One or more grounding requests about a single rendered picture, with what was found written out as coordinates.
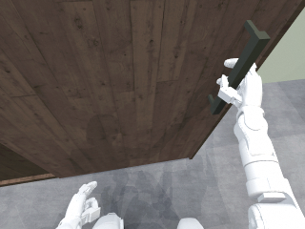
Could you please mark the robot right hand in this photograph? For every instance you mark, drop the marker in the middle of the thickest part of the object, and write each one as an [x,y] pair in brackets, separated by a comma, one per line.
[248,93]

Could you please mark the robot right upper arm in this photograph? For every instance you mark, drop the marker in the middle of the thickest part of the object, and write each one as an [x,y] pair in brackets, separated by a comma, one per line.
[274,216]

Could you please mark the robot thigh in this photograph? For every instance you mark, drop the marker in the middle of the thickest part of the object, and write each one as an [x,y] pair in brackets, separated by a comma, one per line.
[111,221]
[189,223]

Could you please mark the robot left hand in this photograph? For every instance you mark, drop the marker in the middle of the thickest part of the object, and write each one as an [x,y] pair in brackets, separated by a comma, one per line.
[87,210]

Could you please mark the left robot forearm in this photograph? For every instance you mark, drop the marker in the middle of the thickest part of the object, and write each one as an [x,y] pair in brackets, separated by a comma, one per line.
[70,222]

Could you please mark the right robot forearm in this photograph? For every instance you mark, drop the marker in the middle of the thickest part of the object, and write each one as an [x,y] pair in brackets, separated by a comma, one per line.
[265,181]

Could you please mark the wardrobe door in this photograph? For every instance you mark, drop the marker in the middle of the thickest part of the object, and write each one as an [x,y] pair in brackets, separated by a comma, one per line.
[13,165]
[89,86]

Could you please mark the handle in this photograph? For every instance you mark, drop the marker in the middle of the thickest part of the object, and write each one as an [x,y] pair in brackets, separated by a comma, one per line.
[254,47]

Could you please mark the robot right thigh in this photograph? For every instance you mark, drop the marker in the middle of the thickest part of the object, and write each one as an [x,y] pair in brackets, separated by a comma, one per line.
[189,223]

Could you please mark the robot left thigh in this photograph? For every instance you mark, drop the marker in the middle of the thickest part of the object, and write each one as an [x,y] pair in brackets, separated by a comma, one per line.
[111,221]

